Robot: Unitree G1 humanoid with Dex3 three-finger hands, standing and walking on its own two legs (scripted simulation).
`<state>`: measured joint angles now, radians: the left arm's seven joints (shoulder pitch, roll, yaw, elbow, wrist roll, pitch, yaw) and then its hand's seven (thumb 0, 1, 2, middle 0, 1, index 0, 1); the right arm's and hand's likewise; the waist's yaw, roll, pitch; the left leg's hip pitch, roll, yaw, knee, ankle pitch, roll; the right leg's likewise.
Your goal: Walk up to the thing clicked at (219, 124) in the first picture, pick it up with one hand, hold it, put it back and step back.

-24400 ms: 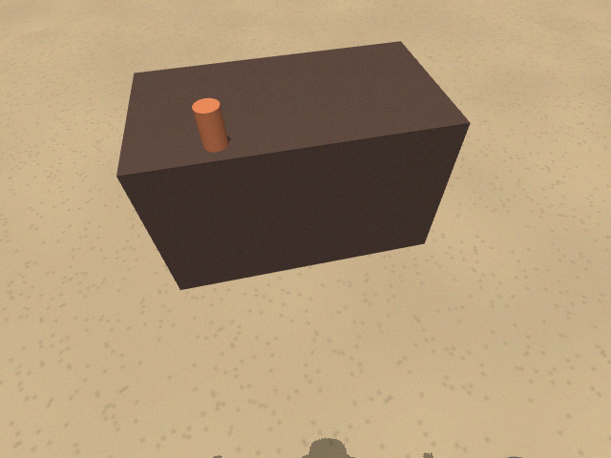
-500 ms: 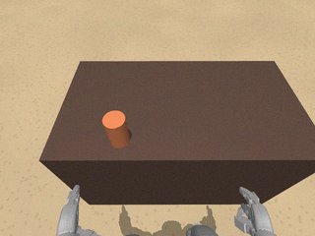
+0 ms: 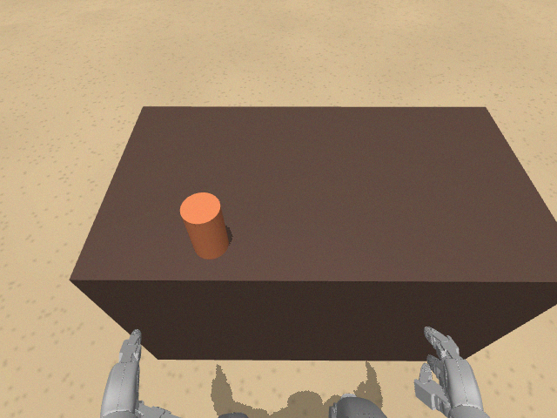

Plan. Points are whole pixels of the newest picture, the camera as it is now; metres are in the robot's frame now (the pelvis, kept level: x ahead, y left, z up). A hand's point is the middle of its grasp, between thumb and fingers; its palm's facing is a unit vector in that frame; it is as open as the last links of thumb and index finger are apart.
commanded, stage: home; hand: left
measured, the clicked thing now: (206, 227) +0.45 +0.16 -0.06
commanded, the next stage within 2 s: stand in 1.26 s
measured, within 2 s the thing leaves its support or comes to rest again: neither
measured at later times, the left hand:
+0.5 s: hand (161, 387) +0.17 +0.19 -0.06, palm faces +0.10 -0.96 -0.28, open 17.7 cm
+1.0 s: hand (155, 404) +0.16 +0.21 -0.10, palm faces -0.03 -0.95 -0.32, open 17.6 cm
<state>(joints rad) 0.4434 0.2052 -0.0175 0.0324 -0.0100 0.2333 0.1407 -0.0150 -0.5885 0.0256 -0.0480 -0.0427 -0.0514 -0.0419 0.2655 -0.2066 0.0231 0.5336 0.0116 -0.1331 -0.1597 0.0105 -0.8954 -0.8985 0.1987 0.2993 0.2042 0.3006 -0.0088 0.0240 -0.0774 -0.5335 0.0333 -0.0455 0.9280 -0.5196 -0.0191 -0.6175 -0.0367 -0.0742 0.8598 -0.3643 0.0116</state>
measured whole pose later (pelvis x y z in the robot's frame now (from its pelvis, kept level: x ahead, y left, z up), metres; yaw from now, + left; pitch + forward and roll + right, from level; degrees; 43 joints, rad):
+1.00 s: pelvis +0.00 +0.00 +0.00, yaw +0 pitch +4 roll +0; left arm 0.28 0.29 -0.02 0.41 0.06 0.06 0.04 -0.01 -0.57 0.04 -0.05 -0.05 -0.05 -0.05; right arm 0.19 -0.27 0.02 0.72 -0.08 -0.06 -0.05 0.01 -0.89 -0.90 0.20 0.30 0.21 0.30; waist 0.03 -0.01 0.00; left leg -0.44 0.01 -0.02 0.90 -0.51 0.00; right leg -0.55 -0.06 -0.05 0.87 -0.38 0.01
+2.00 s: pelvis -0.01 -0.02 +0.05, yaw +0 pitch -4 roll +0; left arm 0.11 0.33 0.02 1.19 0.01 -0.01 0.00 0.00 0.84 0.89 -0.20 -0.30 -0.21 -0.30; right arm 0.18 -0.34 -0.02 1.13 -0.03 0.00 -0.01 0.00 -0.90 -0.90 0.20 0.30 0.20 0.30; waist 0.02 0.01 0.05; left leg -0.07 0.03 -0.03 0.35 -0.23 -0.04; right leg -0.18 -0.03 -0.07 0.36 -0.12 -0.01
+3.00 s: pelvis +0.01 -0.01 +0.05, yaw -1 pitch -2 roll +0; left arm 0.10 0.33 0.01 1.18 0.01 -0.01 -0.01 0.00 0.91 0.90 -0.20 -0.30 -0.21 -0.30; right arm 0.14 -0.35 0.00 1.14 -0.02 -0.01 0.00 0.00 -0.90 -0.90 0.20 0.30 0.20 0.30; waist 0.01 0.01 0.05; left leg -0.04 0.03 -0.01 0.32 -0.24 -0.03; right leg -0.17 -0.02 -0.05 0.35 -0.14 0.00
